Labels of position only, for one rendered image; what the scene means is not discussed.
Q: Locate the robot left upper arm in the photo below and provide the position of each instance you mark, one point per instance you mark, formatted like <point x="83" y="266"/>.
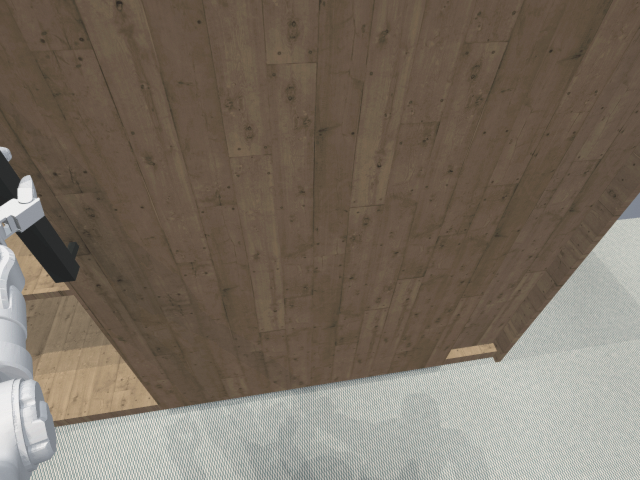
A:
<point x="27" y="432"/>

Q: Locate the wardrobe door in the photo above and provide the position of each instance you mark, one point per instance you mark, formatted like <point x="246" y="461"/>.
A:
<point x="605" y="142"/>
<point x="276" y="194"/>

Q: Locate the robot left forearm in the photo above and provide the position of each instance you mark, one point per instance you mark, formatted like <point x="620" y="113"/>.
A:
<point x="15" y="360"/>

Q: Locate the robot left hand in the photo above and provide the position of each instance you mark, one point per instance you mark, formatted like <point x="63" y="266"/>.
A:
<point x="19" y="214"/>

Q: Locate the handle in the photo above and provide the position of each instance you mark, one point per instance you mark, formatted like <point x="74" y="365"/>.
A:
<point x="41" y="238"/>

